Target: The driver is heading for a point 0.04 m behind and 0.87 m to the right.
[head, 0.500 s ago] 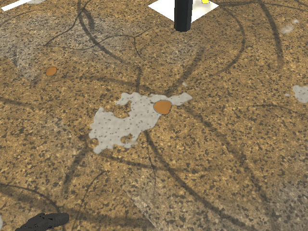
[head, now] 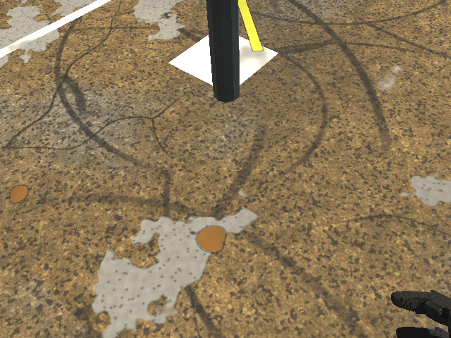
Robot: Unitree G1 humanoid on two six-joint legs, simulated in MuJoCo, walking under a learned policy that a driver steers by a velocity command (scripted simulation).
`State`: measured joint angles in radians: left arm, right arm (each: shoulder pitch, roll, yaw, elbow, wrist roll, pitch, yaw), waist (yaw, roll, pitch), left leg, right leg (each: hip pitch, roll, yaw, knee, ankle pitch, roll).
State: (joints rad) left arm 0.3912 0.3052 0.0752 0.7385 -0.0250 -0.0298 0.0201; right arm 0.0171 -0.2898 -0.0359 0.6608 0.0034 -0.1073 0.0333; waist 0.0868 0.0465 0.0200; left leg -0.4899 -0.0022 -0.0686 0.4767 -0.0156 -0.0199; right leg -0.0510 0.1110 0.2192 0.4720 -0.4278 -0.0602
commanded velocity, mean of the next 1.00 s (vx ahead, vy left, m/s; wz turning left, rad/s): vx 0.50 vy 0.00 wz -0.58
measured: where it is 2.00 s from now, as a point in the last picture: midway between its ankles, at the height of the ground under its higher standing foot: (377, 230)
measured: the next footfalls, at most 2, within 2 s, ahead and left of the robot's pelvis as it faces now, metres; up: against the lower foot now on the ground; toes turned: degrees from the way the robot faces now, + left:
left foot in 0.02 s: +0.18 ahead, +0.13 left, +0.00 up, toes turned -4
right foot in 0.54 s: +0.40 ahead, -0.18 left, +0.00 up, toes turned -22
